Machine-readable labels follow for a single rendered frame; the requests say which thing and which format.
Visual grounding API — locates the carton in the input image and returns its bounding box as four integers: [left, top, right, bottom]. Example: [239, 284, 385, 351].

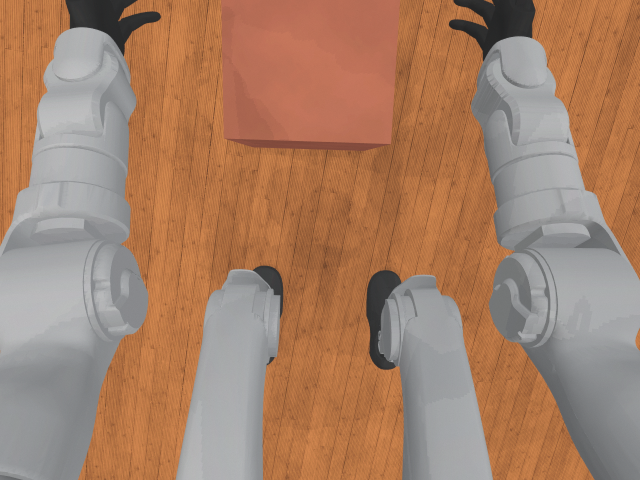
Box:
[221, 0, 400, 151]

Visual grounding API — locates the left robot upper arm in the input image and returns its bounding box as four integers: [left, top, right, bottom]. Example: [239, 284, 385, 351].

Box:
[0, 239, 148, 480]

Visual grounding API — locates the right robot upper arm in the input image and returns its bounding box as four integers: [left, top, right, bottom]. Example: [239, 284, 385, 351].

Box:
[489, 248, 640, 480]

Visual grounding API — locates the right robot thigh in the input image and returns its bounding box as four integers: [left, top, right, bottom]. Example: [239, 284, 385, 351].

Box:
[383, 288, 493, 480]

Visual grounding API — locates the robot left forearm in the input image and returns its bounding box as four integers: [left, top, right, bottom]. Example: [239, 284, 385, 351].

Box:
[0, 27, 137, 257]

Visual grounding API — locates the left robot hand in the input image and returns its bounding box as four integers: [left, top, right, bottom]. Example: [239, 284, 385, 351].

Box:
[65, 0, 161, 56]

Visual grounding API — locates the right robot hand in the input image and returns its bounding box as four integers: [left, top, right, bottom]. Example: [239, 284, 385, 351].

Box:
[449, 0, 535, 61]

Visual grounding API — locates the robot right shin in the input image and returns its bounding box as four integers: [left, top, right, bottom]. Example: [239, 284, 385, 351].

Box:
[378, 275, 463, 362]

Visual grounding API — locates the robot right forearm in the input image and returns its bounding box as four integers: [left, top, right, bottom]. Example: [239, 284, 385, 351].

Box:
[471, 36, 640, 329]

